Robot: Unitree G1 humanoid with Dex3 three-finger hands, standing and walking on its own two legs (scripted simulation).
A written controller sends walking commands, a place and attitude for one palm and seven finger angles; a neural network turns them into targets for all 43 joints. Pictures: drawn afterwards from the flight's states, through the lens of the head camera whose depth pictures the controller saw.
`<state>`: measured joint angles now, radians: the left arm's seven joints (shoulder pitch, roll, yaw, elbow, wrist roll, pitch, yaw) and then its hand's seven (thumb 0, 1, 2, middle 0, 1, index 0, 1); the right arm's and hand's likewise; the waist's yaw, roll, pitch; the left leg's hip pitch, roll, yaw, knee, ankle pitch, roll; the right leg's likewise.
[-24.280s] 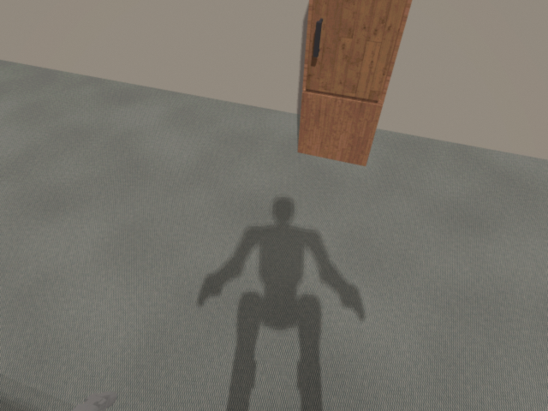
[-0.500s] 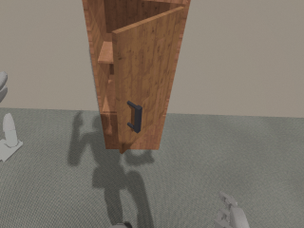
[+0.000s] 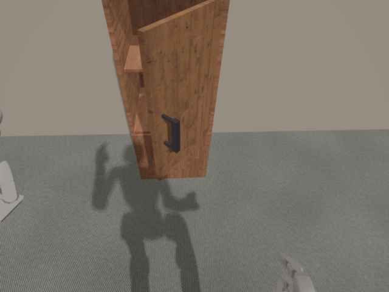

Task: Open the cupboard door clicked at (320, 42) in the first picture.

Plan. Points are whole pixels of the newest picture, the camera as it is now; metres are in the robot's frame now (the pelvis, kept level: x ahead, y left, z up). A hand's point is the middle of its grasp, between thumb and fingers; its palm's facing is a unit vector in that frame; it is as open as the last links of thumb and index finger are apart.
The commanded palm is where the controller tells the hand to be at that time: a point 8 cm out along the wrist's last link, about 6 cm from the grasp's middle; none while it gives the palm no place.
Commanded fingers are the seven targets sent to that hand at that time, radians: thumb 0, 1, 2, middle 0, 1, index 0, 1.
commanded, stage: stop stepping back and stand still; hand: left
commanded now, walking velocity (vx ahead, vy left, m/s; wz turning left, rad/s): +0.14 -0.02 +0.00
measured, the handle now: (170, 133) +0.61 +0.08 -0.08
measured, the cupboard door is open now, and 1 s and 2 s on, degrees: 50 50 50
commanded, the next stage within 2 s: let the arm hang, fingers relaxed in 0.74 s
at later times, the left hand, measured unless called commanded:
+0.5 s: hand (29, 201) +0.21 +0.24 +0.18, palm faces +0.42 -0.77 -0.47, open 7.5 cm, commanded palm +0.15 +0.29 +0.19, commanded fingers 0.00 0.90 0.90 -0.20 -0.30 -0.20 -0.30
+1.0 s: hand (56, 271) +0.18 +0.28 -0.05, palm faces +0.07 -0.89 -0.44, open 7.4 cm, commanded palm none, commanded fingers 0.00 0.90 0.90 -0.20 -0.30 -0.20 -0.30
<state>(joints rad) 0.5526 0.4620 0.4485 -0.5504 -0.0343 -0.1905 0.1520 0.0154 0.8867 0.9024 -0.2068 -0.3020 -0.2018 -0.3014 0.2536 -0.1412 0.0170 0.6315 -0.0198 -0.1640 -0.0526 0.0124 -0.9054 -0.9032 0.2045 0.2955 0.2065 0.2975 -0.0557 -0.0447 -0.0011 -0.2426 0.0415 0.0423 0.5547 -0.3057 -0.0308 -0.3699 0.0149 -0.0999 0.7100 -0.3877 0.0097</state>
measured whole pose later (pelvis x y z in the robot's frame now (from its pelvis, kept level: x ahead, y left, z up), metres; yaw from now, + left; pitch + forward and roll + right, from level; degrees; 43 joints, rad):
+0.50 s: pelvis +0.02 -0.02 +0.01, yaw +1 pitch -1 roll +1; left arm 0.54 0.40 0.37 -0.49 -0.04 -0.21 0.17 0.01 0.88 0.90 -0.21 -0.30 -0.21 -0.30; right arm 0.19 -0.25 -0.04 0.62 0.01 -0.11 -0.08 0.01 -0.91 -0.90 0.20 0.30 0.20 0.30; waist 0.02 0.01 0.05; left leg -0.22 0.04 0.04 0.47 -0.23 -0.03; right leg -0.21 0.05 -0.15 0.46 -0.24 -0.09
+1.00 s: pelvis +0.01 +0.03 +0.00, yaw +1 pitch +1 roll +1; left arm 0.27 0.32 0.09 0.38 0.03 0.01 0.01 0.00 0.90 0.90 -0.20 -0.30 -0.19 -0.30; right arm 0.13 -0.30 0.00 0.80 -0.03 -0.04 0.01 0.01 -0.90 -0.90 0.21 0.30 0.21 0.30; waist 0.00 0.07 0.02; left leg -0.32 -0.03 0.06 0.55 -0.25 0.04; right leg -0.33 -0.03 -0.13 0.59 -0.28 -0.05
